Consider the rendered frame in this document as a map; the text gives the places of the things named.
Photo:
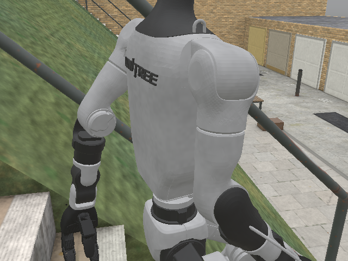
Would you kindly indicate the robot left upper arm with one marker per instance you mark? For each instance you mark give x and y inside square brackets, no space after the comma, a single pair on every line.
[94,113]

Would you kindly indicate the left robot forearm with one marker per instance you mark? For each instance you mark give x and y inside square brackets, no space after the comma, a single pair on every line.
[85,173]

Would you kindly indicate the robot right upper arm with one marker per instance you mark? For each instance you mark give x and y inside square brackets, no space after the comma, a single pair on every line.
[224,80]

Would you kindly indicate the left robot thigh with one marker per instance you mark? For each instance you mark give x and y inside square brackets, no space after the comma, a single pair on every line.
[233,253]

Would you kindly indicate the right robot forearm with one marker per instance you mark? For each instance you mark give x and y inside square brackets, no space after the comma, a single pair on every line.
[234,212]

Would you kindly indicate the humanoid robot head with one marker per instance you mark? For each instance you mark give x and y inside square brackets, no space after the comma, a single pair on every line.
[171,18]

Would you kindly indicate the robot left hand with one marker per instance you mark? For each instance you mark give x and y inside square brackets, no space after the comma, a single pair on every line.
[84,221]

